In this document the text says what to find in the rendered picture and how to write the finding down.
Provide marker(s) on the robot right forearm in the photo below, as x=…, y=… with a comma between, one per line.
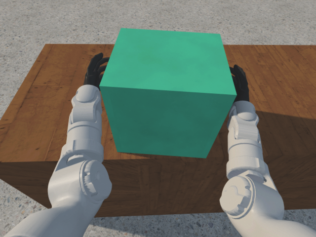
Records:
x=244, y=145

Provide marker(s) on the carton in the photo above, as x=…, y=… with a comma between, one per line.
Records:
x=167, y=92

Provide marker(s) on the right robot upper arm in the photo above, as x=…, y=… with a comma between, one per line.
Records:
x=256, y=210

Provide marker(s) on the pedestal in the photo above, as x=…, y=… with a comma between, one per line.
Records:
x=282, y=87

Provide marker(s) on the left robot upper arm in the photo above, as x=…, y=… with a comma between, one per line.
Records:
x=76, y=193

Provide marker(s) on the left robot hand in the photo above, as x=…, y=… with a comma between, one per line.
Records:
x=92, y=76

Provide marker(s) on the right robot hand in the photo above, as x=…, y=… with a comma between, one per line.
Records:
x=240, y=83

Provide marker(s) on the robot left forearm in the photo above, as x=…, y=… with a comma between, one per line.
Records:
x=84, y=129

